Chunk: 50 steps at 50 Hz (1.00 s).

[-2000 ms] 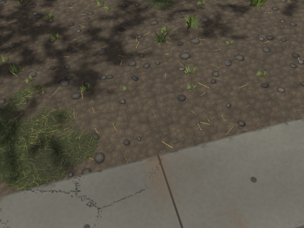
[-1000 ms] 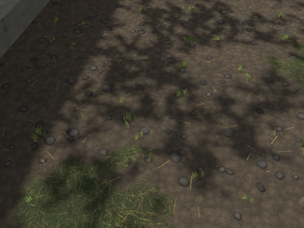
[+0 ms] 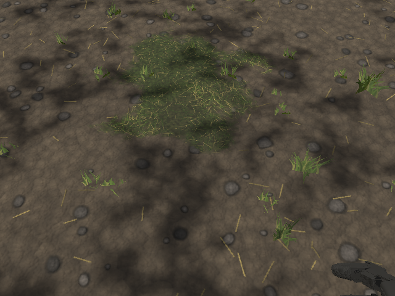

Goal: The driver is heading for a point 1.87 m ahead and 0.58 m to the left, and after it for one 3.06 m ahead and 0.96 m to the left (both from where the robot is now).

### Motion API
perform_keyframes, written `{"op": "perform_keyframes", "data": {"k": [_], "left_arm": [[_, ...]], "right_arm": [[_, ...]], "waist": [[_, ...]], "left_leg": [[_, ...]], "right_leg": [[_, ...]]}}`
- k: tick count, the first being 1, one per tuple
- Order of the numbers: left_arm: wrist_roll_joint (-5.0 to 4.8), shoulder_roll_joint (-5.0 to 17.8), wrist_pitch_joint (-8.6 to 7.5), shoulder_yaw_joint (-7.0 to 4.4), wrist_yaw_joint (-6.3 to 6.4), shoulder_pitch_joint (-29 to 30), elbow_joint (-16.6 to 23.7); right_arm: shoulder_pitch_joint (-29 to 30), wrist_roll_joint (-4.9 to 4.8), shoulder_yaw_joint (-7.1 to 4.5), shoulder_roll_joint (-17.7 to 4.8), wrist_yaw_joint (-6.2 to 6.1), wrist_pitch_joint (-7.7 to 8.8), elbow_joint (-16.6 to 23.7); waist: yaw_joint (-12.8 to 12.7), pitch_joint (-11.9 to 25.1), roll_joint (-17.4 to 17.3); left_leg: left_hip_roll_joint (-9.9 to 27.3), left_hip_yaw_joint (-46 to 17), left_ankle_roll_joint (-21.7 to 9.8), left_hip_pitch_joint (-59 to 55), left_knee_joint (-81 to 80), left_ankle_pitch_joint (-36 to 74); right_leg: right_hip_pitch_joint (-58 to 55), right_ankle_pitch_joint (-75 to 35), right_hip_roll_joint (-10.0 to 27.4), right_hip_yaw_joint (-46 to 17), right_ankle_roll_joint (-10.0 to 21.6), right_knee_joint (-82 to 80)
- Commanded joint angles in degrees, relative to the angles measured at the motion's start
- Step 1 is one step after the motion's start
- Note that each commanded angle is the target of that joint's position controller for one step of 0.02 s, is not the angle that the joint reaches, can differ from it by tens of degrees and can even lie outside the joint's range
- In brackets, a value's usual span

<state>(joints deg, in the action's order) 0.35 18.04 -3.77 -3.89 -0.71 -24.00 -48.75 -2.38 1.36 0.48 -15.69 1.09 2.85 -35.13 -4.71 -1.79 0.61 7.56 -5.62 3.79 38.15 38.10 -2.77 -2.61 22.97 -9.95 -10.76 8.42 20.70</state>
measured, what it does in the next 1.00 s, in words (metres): walks ahead, turning left: left foot, then right foot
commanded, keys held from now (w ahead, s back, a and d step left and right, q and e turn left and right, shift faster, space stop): w+e+shift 0.06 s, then w+q+shift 0.94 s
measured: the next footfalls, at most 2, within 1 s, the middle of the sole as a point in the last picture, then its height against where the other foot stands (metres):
left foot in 0.06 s outside the picture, level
right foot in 0.46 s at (244, 272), level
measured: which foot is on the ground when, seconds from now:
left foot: up 0.00-0.04, down 0.06-0.44, up 0.46-0.86, down 0.88-1.00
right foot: down 0.00-0.08, up 0.10-0.44, down 0.46-0.88, up 0.90-1.00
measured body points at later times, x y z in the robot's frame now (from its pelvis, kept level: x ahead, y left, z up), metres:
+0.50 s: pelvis +0.43 +0.02 -0.01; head +0.46 +0.00 +0.44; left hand +0.70 +0.22 -0.05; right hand +0.36 -0.25 -0.14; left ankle +0.24 +0.17 -0.67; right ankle +0.52 -0.09 -0.73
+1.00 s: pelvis +0.87 +0.11 -0.02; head +0.90 +0.11 +0.43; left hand +0.85 +0.39 -0.13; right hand +1.09 -0.09 -0.14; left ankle +0.91 +0.14 -0.73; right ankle +0.79 -0.09 -0.59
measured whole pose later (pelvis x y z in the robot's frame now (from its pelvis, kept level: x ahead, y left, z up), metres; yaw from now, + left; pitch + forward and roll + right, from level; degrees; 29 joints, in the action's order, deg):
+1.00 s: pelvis +0.87 +0.11 -0.02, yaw +29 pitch -1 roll +1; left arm 2.6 12.9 -5.3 0.3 0.2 -14.0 -42.0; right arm -14.7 1.2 -3.6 -19.4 1.1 -0.7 -43.3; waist -0.3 -3.8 -1.0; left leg -11.5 4.4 -11.3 22.9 38.3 -15.1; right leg 19.0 19.8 3.0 -2.8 -1.3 82.5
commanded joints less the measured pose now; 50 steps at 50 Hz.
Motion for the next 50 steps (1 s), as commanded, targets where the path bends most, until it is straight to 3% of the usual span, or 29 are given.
{"op": "perform_keyframes", "data": {"k": [1,2,3,4,5,6,7,8,12,15,17,20,22,23,24,25,27,32,37,39,41,42,43,44,45,46,47,48,50], "left_arm": [[-0.03,12.28,-1.18,-3.43,0.20,5.98,5.44],[0.26,13.68,-1.00,-3.63,0.10,7.56,5.62],[0.72,12.23,-1.37,-3.15,-0.20,10.49,6.48],[0.87,2.78,-2.25,-0.61,0.11,11.40,8.68],[-0.84,-0.24,-2.70,0.99,-0.37,3.93,11.50],[0.65,2.62,-1.68,1.15,0.08,3.73,8.33],[1.76,4.07,-1.12,0.98,-0.62,7.20,8.18],[2.43,3.93,-0.90,1.05,-1.30,10.69,9.22],[4.08,1.39,0.04,2.73,-2.64,18.40,14.47],[2.71,1.27,-0.63,4.30,-3.56,25.37,18.17],[1.66,1.60,-0.72,4.42,-3.95,25.44,17.64],[1.48,4.72,-0.69,2.84,-2.16,21.79,15.94],[2.79,7.51,-1.23,0.92,-0.12,6.68,11.40],[4.02,11.96,-1.49,-0.53,1.23,-4.14,10.75],[4.79,15.54,-1.03,-1.06,1.78,-3.45,11.23],[3.41,12.21,-0.66,-0.92,2.00,2.20,11.53],[2.40,4.53,-1.46,0.61,1.34,7.49,10.93],[0.64,0.96,-3.78,1.21,0.85,4.40,5.78],[0.92,2.76,-4.43,0.88,1.19,5.45,3.63],[0.93,5.80,-4.45,0.48,1.42,3.28,3.03],[1.03,9.08,-3.17,-0.37,2.21,1.42,2.84],[1.49,10.85,-1.97,-0.90,2.67,2.76,3.46],[1.82,12.17,-0.88,-1.31,2.89,5.21,4.51],[2.25,11.85,-0.37,-1.38,2.34,6.05,5.12],[2.78,3.95,-0.89,0.43,1.08,6.90,6.60],[1.11,4.56,-2.01,1.05,1.03,3.14,13.78],[1.91,7.01,-3.44,1.32,1.10,9.37,14.43],[1.65,6.81,-4.07,1.64,1.04,10.74,14.33],[3.35,5.36,-2.68,2.29,1.20,10.80,13.81]], "right_arm": [[-6.08,-0.88,-3.00,-8.70,-0.92,0.33,1.06],[-15.31,-0.90,-4.23,-11.02,-1.70,0.60,-1.25],[-28.03,-0.34,-5.53,-13.83,-2.85,0.72,-4.13],[-38.47,2.09,-6.63,-18.24,-3.77,1.17,-6.32],[-30.30,2.67,-6.85,-20.19,-2.88,1.33,-5.95],[-20.69,2.22,-6.01,-13.32,-1.98,1.17,-3.91],[-17.97,1.54,-5.46,-9.65,-1.40,1.04,-3.87],[-17.82,1.58,-5.16,-8.48,-1.01,1.05,-5.11],[-23.08,-0.37,-4.14,-6.68,-0.48,2.44,-10.71],[-20.38,-0.53,-5.02,-8.62,-0.66,2.63,-9.83],[-20.11,-1.12,-6.07,-11.86,-0.08,2.83,-9.41],[-22.26,-1.65,-6.17,-12.40,0.45,2.70,-10.06],[-22.83,-1.80,-6.34,-12.71,0.52,2.51,-10.34],[-22.05,-1.56,-5.12,-7.80,0.36,2.83,-8.68],[-26.06,-3.33,-3.78,-1.53,0.06,2.38,-5.92],[-24.02,-2.42,-4.13,-4.72,-0.22,1.44,-5.80],[-17.92,-0.76,-4.38,-5.41,0.62,0.19,-6.31],[-10.44,0.54,-3.80,-2.24,2.74,-3.17,-3.23],[0.83,0.20,-2.31,-2.67,4.61,-2.89,1.76],[2.57,0.09,-1.79,-2.45,4.96,-2.77,2.34],[-1.48,0.28,-2.44,-5.05,4.32,-2.63,0.81],[-8.83,0.11,-3.33,-7.23,3.82,-2.45,-1.22],[-20.46,0.12,-4.73,-9.78,3.14,-2.21,-4.51],[-30.16,0.03,-6.53,-12.58,1.69,-2.24,-8.17],[-25.55,-1.37,-8.03,-16.89,0.31,-3.14,-8.18],[-22.18,0.54,-9.24,-23.36,0.36,-3.88,-4.71],[-22.68,-0.06,-9.11,-20.19,-0.33,-4.09,-3.54],[-21.04,-0.21,-8.33,-16.93,-0.90,-3.67,-4.91],[-17.72,-0.30,-7.15,-13.75,-1.32,-1.76,-5.39]], "waist": [[6.02,2.72,0.85],[11.74,7.98,-0.77],[18.66,13.92,-1.86],[20.57,19.60,-15.77],[10.50,21.02,-32.72],[8.10,12.12,-18.99],[8.11,7.39,-8.83],[7.64,4.30,-4.41],[5.21,-2.07,-6.54],[4.27,-3.45,-5.09],[3.97,-2.37,-5.47],[2.17,0.03,-3.87],[-4.98,10.13,-0.56],[-8.95,17.96,6.55],[-3.98,21.20,16.37],[-1.53,14.94,13.30],[0.88,3.65,3.81],[4.46,-1.98,3.94],[5.71,-5.42,1.22],[5.76,-5.50,1.22],[8.56,-1.29,3.53],[12.76,3.23,4.65],[18.38,8.83,5.10],[21.46,12.88,1.46],[15.65,7.89,-12.88],[10.70,20.23,-17.38],[13.52,18.47,-3.82],[10.39,8.20,1.39],[4.94,1.16,5.26]], "left_leg": [[-6.75,4.62,-1.33,-25.89,-5.35,-1.60],[-8.06,5.85,-1.59,-35.66,-5.62,-6.82],[-5.23,4.97,-2.15,-49.99,-3.86,-11.67],[8.52,-12.05,-4.05,-60.19,-9.23,-34.75],[16.43,-46.28,-8.78,-58.63,-26.23,-41.14],[15.18,-43.87,-11.75,-51.20,-25.79,-47.57],[12.31,-34.32,-12.81,-44.32,-24.34,-42.39],[9.56,-27.49,-12.78,-38.50,-24.12,-34.40],[4.52,-18.26,-14.98,-30.62,-27.47,-19.14],[1.21,-10.94,-14.87,-20.84,-32.22,-11.66],[1.33,-9.00,-14.47,-14.48,-35.35,-5.05],[2.41,-7.98,-12.77,-21.54,-27.06,10.11],[-3.26,-4.05,-10.79,-17.49,-1.11,17.83],[-6.89,-1.19,-9.96,-8.65,19.15,-0.83],[-10.33,0.24,-9.94,3.27,34.75,-25.24],[-7.85,0.62,-10.46,8.78,40.38,-19.27],[-3.28,1.46,-9.77,8.53,37.24,-12.97],[0.06,2.73,-7.86,10.27,33.28,-8.86],[-2.21,10.23,-9.67,2.66,13.98,4.47],[-5.79,15.31,-11.94,-4.73,6.98,5.45],[-10.58,18.14,-13.99,-11.27,4.66,1.40],[-12.53,17.67,-15.10,-19.34,4.57,-1.49],[-13.60,15.09,-17.02,-32.05,3.89,-4.05],[-13.68,10.41,-18.57,-47.06,0.57,-7.53],[-5.24,-3.79,-20.67,-52.08,-1.40,-6.17],[6.44,-35.57,-33.41,-68.25,-12.35,-12.21],[7.79,-41.11,-31.39,-64.38,-21.38,-21.33],[6.57,-37.69,-28.57,-53.00,-24.46,-21.22],[1.80,-28.47,-25.99,-35.53,-24.32,-10.28]], "right_leg": [[13.52,-41.12,10.51,-11.36,4.05,2.19],[13.70,-46.25,9.28,-9.67,2.38,14.45],[20.91,-43.68,6.79,-7.45,0.70,30.83],[32.88,-10.23,1.63,-2.69,0.04,52.82],[43.84,5.01,-1.21,-0.33,-0.57,60.46],[47.48,-1.18,4.97,0.93,0.22,62.88],[46.47,-5.18,7.43,2.79,-0.54,60.38],[44.75,-5.72,8.58,2.88,-1.25,56.84],[46.95,-4.02,12.68,6.35,-4.35,44.86],[36.68,-14.29,13.43,8.87,-7.28,25.47],[22.04,-17.81,10.66,12.14,-7.75,19.25],[14.45,-17.85,9.42,11.43,-7.20,13.12],[-5.39,-12.37,9.78,11.29,-5.94,11.92],[-16.55,8.71,24.04,-4.03,-4.55,8.49],[-18.61,29.14,36.71,-31.50,-2.02,-4.91],[-12.04,31.75,35.55,-36.33,0.23,-9.18],[-0.27,11.11,30.08,-16.48,-0.11,-7.64],[4.72,-17.16,25.71,5.41,-2.64,-11.63],[8.34,-33.31,20.89,22.59,-5.28,-15.57],[6.68,-56.21,21.20,26.33,-6.82,-11.98],[0.04,-79.15,22.37,26.59,-7.66,-2.09],[-0.34,-84.52,23.46,25.99,-7.39,7.92],[3.45,-84.82,24.58,24.68,-6.40,22.70],[13.48,-65.54,21.62,24.39,-6.60,42.58],[32.04,-1.87,10.01,23.20,-8.29,65.98],[51.57,6.27,6.15,11.25,-10.22,80.11],[55.22,0.20,9.96,5.21,-9.47,75.83],[53.86,-2.92,12.55,5.15,-9.13,68.21],[45.40,-1.96,15.66,5.12,-10.15,58.76]]}}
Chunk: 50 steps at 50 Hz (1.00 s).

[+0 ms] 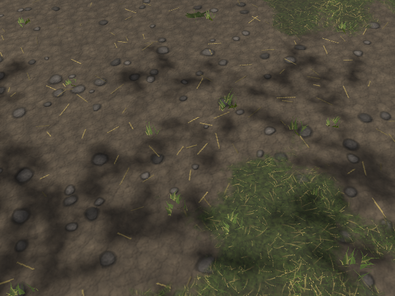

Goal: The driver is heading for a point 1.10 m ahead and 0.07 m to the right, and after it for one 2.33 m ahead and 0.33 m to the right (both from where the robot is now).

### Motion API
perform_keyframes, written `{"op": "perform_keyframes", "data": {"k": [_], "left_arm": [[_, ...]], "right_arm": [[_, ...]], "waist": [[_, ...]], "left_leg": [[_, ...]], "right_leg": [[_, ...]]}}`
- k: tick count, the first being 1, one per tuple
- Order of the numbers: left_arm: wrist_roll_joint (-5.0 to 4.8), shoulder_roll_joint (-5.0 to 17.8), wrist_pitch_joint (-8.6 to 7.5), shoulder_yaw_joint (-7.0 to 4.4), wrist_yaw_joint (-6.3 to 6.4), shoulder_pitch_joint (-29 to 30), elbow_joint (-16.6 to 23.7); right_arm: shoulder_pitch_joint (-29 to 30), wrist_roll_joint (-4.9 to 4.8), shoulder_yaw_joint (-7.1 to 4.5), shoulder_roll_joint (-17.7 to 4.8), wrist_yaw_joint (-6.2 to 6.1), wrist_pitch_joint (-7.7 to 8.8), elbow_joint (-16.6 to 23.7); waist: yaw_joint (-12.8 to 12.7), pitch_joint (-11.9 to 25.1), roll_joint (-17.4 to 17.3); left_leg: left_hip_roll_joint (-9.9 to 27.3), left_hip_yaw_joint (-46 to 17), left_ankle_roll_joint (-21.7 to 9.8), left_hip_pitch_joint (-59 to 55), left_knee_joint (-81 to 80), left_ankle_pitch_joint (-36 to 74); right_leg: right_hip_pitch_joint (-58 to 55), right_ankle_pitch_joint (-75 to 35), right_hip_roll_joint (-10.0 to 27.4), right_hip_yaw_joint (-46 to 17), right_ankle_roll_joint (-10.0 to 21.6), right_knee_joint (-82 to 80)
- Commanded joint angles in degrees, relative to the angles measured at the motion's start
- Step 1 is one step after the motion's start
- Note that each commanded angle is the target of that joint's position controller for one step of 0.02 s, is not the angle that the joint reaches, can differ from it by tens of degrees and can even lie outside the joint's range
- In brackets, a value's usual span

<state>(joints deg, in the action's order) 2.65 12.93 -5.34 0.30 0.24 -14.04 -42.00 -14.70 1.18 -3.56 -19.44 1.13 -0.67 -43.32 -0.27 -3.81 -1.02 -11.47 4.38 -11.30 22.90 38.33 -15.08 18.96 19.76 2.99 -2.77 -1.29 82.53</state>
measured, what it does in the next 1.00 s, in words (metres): walks ahead: right foot, then left foot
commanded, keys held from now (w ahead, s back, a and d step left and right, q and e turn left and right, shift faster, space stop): w+q+shift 0.20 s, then w+shift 0.28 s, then w+e+shift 0.06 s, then e+shift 0.46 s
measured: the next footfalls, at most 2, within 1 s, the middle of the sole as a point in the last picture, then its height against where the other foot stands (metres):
right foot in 0.30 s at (264, 283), level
left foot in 0.72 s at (170, 203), level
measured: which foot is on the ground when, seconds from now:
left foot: down 0.00-0.32, up 0.34-0.70, down 0.72-1.00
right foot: up 0.00-0.28, down 0.30-0.72, up 0.74-1.00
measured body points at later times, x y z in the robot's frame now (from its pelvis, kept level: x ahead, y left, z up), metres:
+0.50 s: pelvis +0.45 -0.05 +0.03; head +0.47 -0.05 +0.48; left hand +0.37 +0.23 -0.08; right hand +0.70 -0.25 -0.06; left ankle +0.39 +0.06 -0.62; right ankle +0.46 -0.16 -0.71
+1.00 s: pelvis +0.76 +0.05 +0.03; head +0.81 +0.04 +0.48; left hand +0.91 +0.35 -0.05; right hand +0.90 -0.23 -0.08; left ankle +0.76 +0.16 -0.71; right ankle +0.87 -0.08 -0.65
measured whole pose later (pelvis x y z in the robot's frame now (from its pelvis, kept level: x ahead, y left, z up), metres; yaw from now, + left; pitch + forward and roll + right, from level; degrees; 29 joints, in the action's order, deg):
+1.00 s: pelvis +0.76 +0.05 +0.03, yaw +1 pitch +1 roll +2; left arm -1.3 20.0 1.3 -5.5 1.1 -9.4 -37.4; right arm -7.1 0.6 -3.6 -16.8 -1.5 2.7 -43.8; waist 1.2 -5.0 0.9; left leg 2.0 12.1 -1.4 12.5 22.6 -11.0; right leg 38.3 11.1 5.6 1.6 -3.6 54.0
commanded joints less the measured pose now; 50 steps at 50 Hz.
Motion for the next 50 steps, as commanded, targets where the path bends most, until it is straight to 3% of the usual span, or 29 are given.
{"op": "perform_keyframes", "data": {"k": [1,4,7,11,13,14,15,16,17,18,19,20,23,25,28,30,32,33,34,35,36,37,38,39,40,42,44,47,50], "left_arm": [[1.71,10.20,0.39,-1.79,0.22,-0.03,6.69],[1.44,7.92,2.30,-0.97,-0.36,6.73,10.17],[-0.36,5.53,2.08,0.18,-1.51,14.87,12.93],[-1.28,8.18,1.62,-0.58,-1.33,16.01,12.99],[-0.90,11.32,1.28,-2.12,-0.50,8.58,10.40],[-0.81,13.07,1.01,-3.25,0.21,-0.62,8.05],[-0.28,15.36,0.72,-4.50,1.36,-12.39,5.35],[1.50,19.56,0.37,-5.49,2.14,-20.21,3.71],[1.27,22.13,0.56,-6.35,1.03,-14.09,3.35],[0.58,14.86,0.90,-5.50,0.29,-5.85,5.17],[-0.03,11.23,0.90,-4.77,-0.14,-3.55,4.71],[0.38,10.00,0.77,-4.44,-0.39,-3.53,3.37],[-0.70,7.72,-0.79,-3.48,-0.65,-8.25,-1.92],[-1.59,8.60,-1.56,-3.57,-0.92,-10.31,-3.59],[-2.33,8.74,-1.49,-3.47,-1.23,-10.24,-4.70],[-2.95,10.56,-1.50,-3.87,-1.23,-12.60,-6.12],[-3.16,13.22,-1.32,-4.57,-1.31,-14.27,-7.76],[-3.28,13.83,-1.16,-4.70,-1.13,-14.94,-8.28],[-6.36,16.09,-0.80,-5.48,0.21,-12.69,-6.37],[-5.89,16.90,-0.25,-5.58,0.68,-8.59,-5.19],[-4.07,12.26,-0.07,-4.57,0.86,-6.92,-2.07],[-3.05,3.00,0.48,-2.38,0.65,-20.24,-2.94],[-4.38,8.56,1.14,-3.28,0.73,-21.88,-2.98],[-5.56,10.79,1.93,-4.46,1.25,-16.46,-1.41],[-5.29,10.85,2.68,-4.89,1.96,-12.90,-0.42],[-4.55,8.91,4.85,-5.49,2.45,-12.85,0.12],[-4.84,5.58,6.76,-5.16,2.42,-11.76,2.15],[-3.83,5.58,7.09,-5.27,1.58,-6.45,5.13],[-3.64,6.58,7.08,-5.44,-0.55,-3.47,5.73]], "right_arm": [[-4.35,-0.34,-2.38,-8.36,-1.34,2.57,2.62],[-4.16,-0.85,-2.14,-8.12,-0.84,4.37,2.57],[-4.49,-0.97,-2.75,-8.50,-0.38,4.73,2.60],[-7.42,-1.44,-3.47,-9.65,-0.44,4.64,1.57],[-8.26,-0.88,-3.61,-11.10,-0.88,4.62,0.76],[-7.11,-0.40,-3.65,-12.26,-0.68,4.64,0.49],[-4.94,0.11,-2.87,-9.67,-0.64,5.20,0.90],[-5.56,-0.15,-0.49,-0.46,-0.92,5.93,3.00],[-13.67,-1.89,0.74,0.86,-0.41,5.96,4.63],[-8.08,-0.11,0.57,-3.23,-0.95,4.89,2.84],[-3.11,0.74,0.42,-4.30,-0.19,4.62,3.39],[0.08,1.03,0.55,-4.00,0.51,4.37,4.10],[2.67,1.51,1.71,-1.03,1.92,3.16,6.13],[7.37,1.82,2.29,-0.91,2.11,3.04,8.34],[16.67,2.06,3.81,-0.49,2.84,4.17,12.16],[19.59,1.42,5.11,2.36,3.37,5.25,12.39],[17.45,1.38,4.51,0.54,2.36,5.59,11.22],[14.48,1.93,3.91,-1.13,1.47,5.71,9.98],[10.34,-1.37,1.32,-5.24,0.18,7.07,10.67],[2.95,-1.33,0.36,-7.44,-0.74,7.13,8.38],[-5.87,0.30,-0.48,-10.50,-1.86,6.65,6.32],[-5.54,2.59,0.15,-10.65,-1.72,5.84,7.02],[-3.62,1.24,0.15,-7.46,-1.38,4.94,8.96],[0.94,0.11,0.57,-4.19,-1.45,4.37,9.56],[3.74,-0.83,0.82,-2.09,-1.60,4.22,8.52],[8.11,-0.44,0.89,-0.33,-1.69,4.48,7.67],[12.96,-0.21,0.26,-0.23,-1.61,4.73,7.07],[15.10,-0.19,-1.03,-2.69,-2.59,4.94,5.46],[16.11,-1.30,-1.62,-3.87,-3.12,4.32,4.49]], "waist": [[-1.54,1.54,7.44],[-1.69,-1.80,5.15],[1.44,-1.80,1.55],[3.61,1.67,-1.14],[0.55,6.85,-1.16],[-5.04,11.74,-0.06],[-11.08,16.47,0.79],[-11.00,21.19,14.18],[-3.01,24.16,27.09],[-2.67,13.37,12.11],[-2.72,8.18,4.15],[-2.23,5.71,1.33],[-0.17,1.94,5.58],[-0.04,-0.38,5.14],[0.16,-3.83,3.71],[-1.16,-3.39,3.16],[-0.31,-0.55,4.52],[0.73,2.15,5.21],[5.38,7.16,7.04],[10.59,12.01,7.14],[12.52,20.34,3.25],[4.68,31.66,-13.50],[5.74,37.73,-12.27],[4.76,28.48,-8.76],[3.31,19.98,-5.29],[-1.03,11.74,-4.03],[-3.56,7.56,-6.07],[-3.46,7.32,-4.79],[-2.69,8.52,-3.93]], "left_leg": [[18.65,-34.80,-10.47,-13.41,-25.27,5.18],[13.80,-28.09,-9.52,-1.59,-28.44,8.40],[9.81,-24.67,-5.19,1.70,-28.86,12.75],[12.57,-27.06,-1.54,-9.80,-24.04,24.37],[13.60,-26.50,0.66,-17.65,-13.68,40.61],[12.63,-24.33,1.92,-17.59,-2.17,45.42],[10.67,-21.77,2.99,-9.34,13.86,38.93],[4.98,-17.40,3.74,5.02,34.22,0.07],[2.26,-14.89,4.51,17.29,42.54,-11.66],[8.10,-13.28,4.06,21.38,43.51,-4.94],[9.90,-12.17,4.68,19.81,39.87,-0.63],[11.17,-11.98,5.08,18.10,36.89,-0.05],[12.33,-13.57,6.07,17.60,30.71,-0.96],[12.31,-12.91,6.93,21.13,25.94,1.72],[14.32,-4.46,8.97,16.22,7.77,11.51],[10.98,-0.72,9.31,2.79,-1.58,18.13],[8.88,-1.43,8.61,-2.86,-5.71,20.91],[7.39,-1.63,7.91,-6.66,-7.26,20.33],[9.05,-8.14,7.29,-13.01,-11.55,22.69],[11.91,-8.74,7.12,-22.35,-12.77,28.21],[21.87,-15.08,5.25,-39.13,-6.22,43.35],[40.18,-31.66,-3.48,-54.14,-1.01,68.53],[39.27,-35.35,-6.00,-51.84,-4.93,59.25],[36.04,-27.52,-5.14,-43.96,-7.77,53.00],[32.98,-22.18,-3.92,-35.31,-10.55,49.67],[30.50,-15.23,-2.78,-19.44,-16.83,43.41],[30.77,-9.69,-2.73,-9.03,-22.36,35.42],[28.99,-1.44,-1.50,-7.16,-23.43,33.94],[27.48,4.58,0.41,-9.25,-21.63,30.75]], "right_leg": [[20.10,2.45,3.63,-2.64,-1.37,-6.40],[15.51,-0.73,4.77,0.43,-3.33,-21.73],[7.35,-19.86,2.30,2.21,-2.92,-38.57],[1.33,-24.68,-0.60,1.58,-0.97,-49.94],[-5.56,-16.73,-3.47,2.59,0.64,-51.42],[-14.64,-12.46,-4.22,4.31,1.66,-51.91],[-27.79,-5.76,0.30,0.87,2.99,-49.79],[-39.15,16.76,14.50,-20.66,5.20,-54.85],[-40.45,26.03,22.05,-53.69,10.86,-69.79],[-31.83,31.44,19.64,-46.98,11.77,-70.06],[-24.20,22.44,16.51,-35.74,11.43,-68.95],[-19.17,13.82,13.57,-28.01,10.29,-68.94],[-13.51,3.03,9.52,-17.19,9.21,-71.65],[-12.66,-2.68,9.14,-13.71,10.35,-74.55],[-7.69,-20.09,4.99,-6.71,11.17,-77.96],[-3.27,-39.60,4.01,-3.61,10.15,-78.18],[-9.02,-51.34,4.28,-3.87,8.91,-73.29],[-12.28,-57.46,3.65,-4.10,7.71,-67.94],[-14.22,-56.11,5.16,-6.68,6.26,-59.72],[-11.23,-52.61,3.00,-5.83,4.02,-49.38],[0.11,-32.11,-1.48,-5.21,1.68,-33.16],[14.90,19.35,-7.60,-4.77,-0.72,-10.19],[16.40,18.93,-5.41,-8.13,-1.51,-2.79],[20.77,15.49,-2.26,-4.97,-2.10,-3.33],[22.89,11.44,-0.46,-2.05,-3.04,-4.87],[18.19,7.19,2.41,-1.04,-4.23,-5.27],[14.69,6.25,4.55,-0.15,-4.66,-10.35],[11.75,-6.30,5.16,1.03,-3.21,-23.27],[6.10,-17.05,3.61,3.53,-0.70,-34.65]]}}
